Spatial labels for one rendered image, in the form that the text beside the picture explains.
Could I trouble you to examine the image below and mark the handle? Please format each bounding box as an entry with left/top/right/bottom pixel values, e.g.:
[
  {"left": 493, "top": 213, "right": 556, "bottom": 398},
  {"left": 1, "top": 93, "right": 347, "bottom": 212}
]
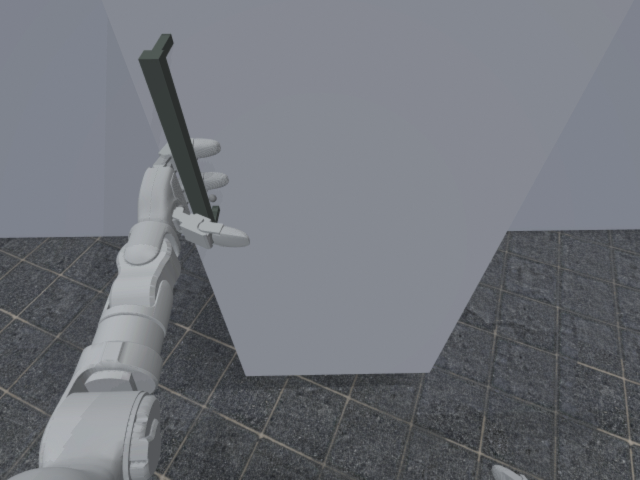
[{"left": 138, "top": 34, "right": 220, "bottom": 223}]

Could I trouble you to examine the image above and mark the robot left hand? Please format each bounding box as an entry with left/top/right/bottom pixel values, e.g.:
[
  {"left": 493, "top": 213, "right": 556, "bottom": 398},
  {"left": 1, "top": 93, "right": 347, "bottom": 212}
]
[{"left": 138, "top": 138, "right": 250, "bottom": 249}]

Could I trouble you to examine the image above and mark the fridge door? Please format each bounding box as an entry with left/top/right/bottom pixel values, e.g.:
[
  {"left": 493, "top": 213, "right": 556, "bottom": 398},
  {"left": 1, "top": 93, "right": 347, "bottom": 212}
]
[{"left": 102, "top": 0, "right": 634, "bottom": 376}]

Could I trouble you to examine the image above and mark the left robot upper arm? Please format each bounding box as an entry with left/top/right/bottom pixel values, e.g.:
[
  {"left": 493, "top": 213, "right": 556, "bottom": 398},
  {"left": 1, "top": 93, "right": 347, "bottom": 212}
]
[{"left": 7, "top": 391, "right": 161, "bottom": 480}]

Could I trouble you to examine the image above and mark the left robot forearm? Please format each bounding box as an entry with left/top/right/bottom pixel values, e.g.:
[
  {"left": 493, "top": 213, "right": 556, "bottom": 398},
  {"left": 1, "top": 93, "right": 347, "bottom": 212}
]
[{"left": 39, "top": 221, "right": 181, "bottom": 468}]

